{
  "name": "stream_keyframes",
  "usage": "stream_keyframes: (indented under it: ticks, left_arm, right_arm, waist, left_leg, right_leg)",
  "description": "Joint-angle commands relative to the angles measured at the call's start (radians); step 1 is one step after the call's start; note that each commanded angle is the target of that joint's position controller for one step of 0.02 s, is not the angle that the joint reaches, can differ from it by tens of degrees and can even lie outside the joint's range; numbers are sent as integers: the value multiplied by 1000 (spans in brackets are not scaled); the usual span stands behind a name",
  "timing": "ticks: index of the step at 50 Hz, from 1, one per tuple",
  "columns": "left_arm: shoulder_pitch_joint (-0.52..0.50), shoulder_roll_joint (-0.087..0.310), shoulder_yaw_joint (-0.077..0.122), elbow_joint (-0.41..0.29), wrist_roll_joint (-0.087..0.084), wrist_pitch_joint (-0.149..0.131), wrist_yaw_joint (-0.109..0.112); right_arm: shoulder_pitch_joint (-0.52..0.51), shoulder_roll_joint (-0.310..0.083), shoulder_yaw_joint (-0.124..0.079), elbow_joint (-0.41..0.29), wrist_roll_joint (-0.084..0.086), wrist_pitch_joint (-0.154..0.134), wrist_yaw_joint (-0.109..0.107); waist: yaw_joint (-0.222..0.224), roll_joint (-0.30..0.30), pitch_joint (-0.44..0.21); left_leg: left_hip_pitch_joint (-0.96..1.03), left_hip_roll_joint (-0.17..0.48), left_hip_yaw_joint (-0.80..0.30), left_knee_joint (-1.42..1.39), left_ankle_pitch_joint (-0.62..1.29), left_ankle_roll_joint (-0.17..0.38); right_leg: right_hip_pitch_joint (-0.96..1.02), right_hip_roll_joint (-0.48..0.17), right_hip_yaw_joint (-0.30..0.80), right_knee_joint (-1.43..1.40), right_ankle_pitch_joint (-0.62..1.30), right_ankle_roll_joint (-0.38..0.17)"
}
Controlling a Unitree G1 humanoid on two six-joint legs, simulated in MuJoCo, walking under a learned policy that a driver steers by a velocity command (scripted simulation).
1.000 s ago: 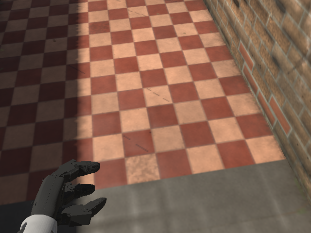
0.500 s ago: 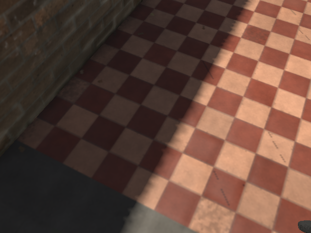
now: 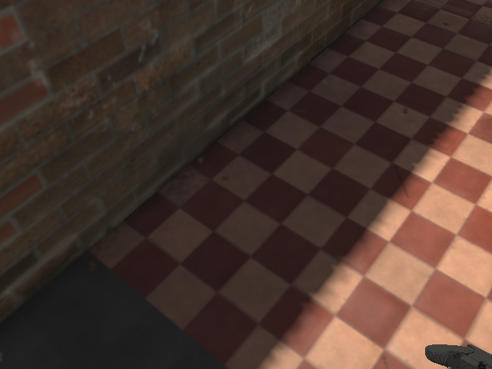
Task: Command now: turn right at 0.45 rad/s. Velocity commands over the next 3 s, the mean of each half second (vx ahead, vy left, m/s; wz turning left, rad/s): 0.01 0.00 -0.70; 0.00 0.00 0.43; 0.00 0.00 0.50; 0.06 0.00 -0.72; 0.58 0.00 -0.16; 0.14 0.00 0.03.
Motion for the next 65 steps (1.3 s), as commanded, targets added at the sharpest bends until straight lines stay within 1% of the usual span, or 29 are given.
stream_keyframes:
  ticks: [1, 5, 8, 9, 10, 11, 13, 14, 20, 25, 29, 30, 31, 32, 33, 34, 36, 39, 43, 48, 50, 51, 52, 53, 55, 56, 60, 64, 65]
  left_arm:
    - [-70, 243, 67, -107, -16, -12, 18]
    - [-56, 222, 79, -119, -41, 20, 41]
    - [-118, 184, 71, -158, -58, 52, 33]
    - [-104, 140, 62, -177, -58, 50, 31]
    - [-44, 151, 67, -181, -46, 38, 31]
    - [-13, 237, 95, -160, -26, 31, 29]
    - [36, 240, 108, -119, -30, 54, 31]
    - [40, 219, 103, -113, -30, 65, 36]
    - [-124, 136, 58, -228, -41, 53, -20]
    - [-129, 104, 39, -251, -11, 55, -10]
    - [-14, 102, 35, -182, 7, 52, -1]
    - [28, 183, 52, -189, 14, 50, 18]
    - [29, 269, 70, -212, 28, 54, 36]
    - [-16, 231, 71, -201, 28, 52, 38]
    - [-32, 233, 76, -207, 25, 44, 35]
    - [-68, 209, 71, -198, 26, 34, 42]
    - [-140, 156, 59, -194, 12, 14, 49]
    - [-166, 120, 56, -176, 20, 8, 69]
    - [-187, 153, 71, -172, 17, 2, 63]
    - [-193, 206, 87, -172, -18, 1, 29]
    - [-125, 180, 87, -133, -34, 9, 24]
    - [-106, 127, 72, -147, 10, 13, 19]
    - [-221, 114, 66, -227, 35, 9, 33]
    - [-292, 144, 74, -230, 19, 9, 45]
    - [-248, 134, 74, -202, 10, -1, 62]
    - [-211, 155, 82, -178, 19, -7, 65]
    - [-152, 122, 82, -137, 1, -14, 57]
    - [-152, 109, 75, -127, -11, 5, 51]
    - [-153, 114, 72, -120, 4, 7, 51]
  right_arm:
    - [-23, -119, -55, -76, 16, -9, -4]
    - [3, -85, -48, -43, 29, -35, 8]
    - [106, -102, -61, 17, 34, -31, 28]
    - [104, -164, -76, 18, 17, -16, 19]
    - [55, -199, -78, -3, -24, -12, 17]
    - [27, -159, -66, -22, -40, -18, 10]
    - [-65, -107, -49, -41, -13, -23, -7]
    - [-69, -112, -49, -39, -3, -27, -12]
    - [69, -189, -75, 0, -9, -15, -35]
    - [99, -237, -89, 36, 21, -20, 13]
    - [56, -129, -33, 74, 58, -49, 45]
    - [90, -111, -19, 77, 40, -62, 57]
    - [133, -89, -8, 73, 8, -68, 68]
    - [121, -144, -27, 72, 34, -54, 57]
    - [85, -233, -56, 64, 61, -41, 45]
    - [98, -237, -69, 78, 75, -23, 34]
    - [146, -199, -72, 98, 59, 21, 2]
    - [128, -150, -62, 71, 38, 46, -18]
    - [63, -124, -52, 9, 45, 54, 23]
    - [105, -173, -77, -7, 59, 68, 79]
    - [169, -207, -98, 20, 50, 62, 69]
    - [234, -348, -136, 25, 45, 51, 41]
    - [216, -405, -136, -12, 5, 14, 46]
    - [206, -362, -126, -9, -1, -22, 56]
    - [134, -313, -114, -5, 38, -45, 32]
    - [95, -277, -103, -20, 53, -32, 17]
    - [73, -237, -92, -48, 38, -3, -10]
    - [81, -223, -83, -50, 33, 12, -10]
    - [66, -218, -71, -57, 12, 16, -4]
  waist:
    - [-28, -233, -77]
    - [-32, -199, -166]
    - [-85, -150, -195]
    - [-57, 7, -175]
    - [-10, 256, -154]
    - [0, 168, -145]
    - [36, 46, -93]
    - [29, 58, -73]
    - [-82, 78, -71]
    - [-85, 101, -96]
    - [1, 100, -132]
    - [-15, 43, -210]
    - [-30, -169, -270]
    - [0, -232, -290]
    - [25, -210, -235]
    - [9, -203, -187]
    - [-39, -181, -102]
    - [-52, -181, -63]
    - [-48, -179, -85]
    - [-84, -144, -112]
    - [-105, -25, -107]
    - [-101, 306, -80]
    - [-104, 374, -136]
    - [-131, 200, -158]
    - [-67, 55, -128]
    - [-51, 54, -136]
    - [-43, 86, -177]
    - [-55, 109, -152]
    - [-69, 118, -163]
  left_leg:
    - [-38, -16, 32, 79, -135, 0]
    - [-37, -21, 4, -48, -126, -3]
    - [245, 35, 5, -288, 127, 33]
    - [355, 196, -147, -315, 289, 113]
    - [337, 422, -355, -355, 550, 246]
    - [277, 510, -341, -355, 666, 300]
    - [248, 376, -142, -328, 583, 221]
    - [263, 340, -79, -314, 599, 198]
    - [412, 367, 47, -334, 564, 243]
    - [281, 350, 104, -300, 666, 254]
    - [157, 291, 94, -202, 555, 149]
    - [68, 247, 99, -168, 363, 69]
    - [-110, 173, 139, -30, -163, -11]
    - [-143, 147, 127, 148, -358, -58]
    - [-192, 140, 122, 345, -367, -71]
    - [-245, 145, 108, 446, -324, -77]
    - [-225, 151, 83, 495, -222, -89]
    - [-210, 162, 111, 463, -94, -105]
    - [-130, 199, 128, 253, -43, -86]
    - [3, 173, 196, 52, -20, -12]
    - [157, 121, 170, -129, 157, 62]
    - [301, 317, -158, -249, 637, 173]
    - [308, 446, -508, -316, 621, 378]
    - [337, 441, -439, -336, 560, 374]
    - [323, 356, -311, -300, 490, 268]
    - [303, 329, -272, -289, 469, 239]
    - [245, 241, -237, -269, 465, 222]
    - [220, 244, -268, -262, 325, 220]
    - [212, 254, -268, -258, 337, 220]
  right_leg:
    - [98, -217, 400, -240, 277, -198]
    - [257, -197, 442, -196, 413, -191]
    - [80, -118, 397, -130, 282, -129]
    - [-109, -28, 280, 21, 53, -72]
    - [-273, 89, 111, 218, -332, -6]
    - [-276, 3, 92, 459, -358, 48]
    - [-290, -29, 56, 603, -231, 86]
    - [-331, -42, 45, 643, -168, 99]
    - [-410, -115, -57, 468, -61, 157]
    - [-144, -53, -130, 219, -164, 96]
    - [259, -41, -100, -325, 229, 2]
    - [457, -163, 14, -242, 530, -22]
    - [617, -386, 161, -93, 967, -132]
    - [495, -454, 171, -125, 852, -283]
    - [425, -425, 147, -173, 734, -314]
    - [375, -387, 87, -194, 626, -283]
    - [230, -356, 6, -249, 453, -232]
    - [156, -359, -80, -311, 280, -215]
    - [185, -377, -154, -303, 274, -212]
    - [206, -409, -208, -204, 294, -163]
    - [118, -328, -291, 2, 125, -56]
    - [-141, -189, -378, 344, -249, 50]
    - [-368, -32, -164, 579, -468, 83]
    - [-416, -45, -49, 670, -426, 62]
    - [-428, -76, 9, 628, -248, 29]
    - [-397, -80, 21, 586, -184, 33]
    - [-288, -12, -2, 458, -79, 68]
    - [-276, -20, -8, 337, -57, 71]
    - [-241, -35, -19, 329, -60, 71]
Next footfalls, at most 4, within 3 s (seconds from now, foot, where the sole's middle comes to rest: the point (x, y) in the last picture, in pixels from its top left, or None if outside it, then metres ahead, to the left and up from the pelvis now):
0.16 left None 0.03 0.10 -0.77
0.60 right None -0.02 -0.18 -0.77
1.00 left None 0.05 0.09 -0.77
1.46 right None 0.09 -0.14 -0.77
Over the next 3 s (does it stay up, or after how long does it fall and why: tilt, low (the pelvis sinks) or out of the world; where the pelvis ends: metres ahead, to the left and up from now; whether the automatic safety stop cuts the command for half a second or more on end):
stays up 0.33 -0.23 0.01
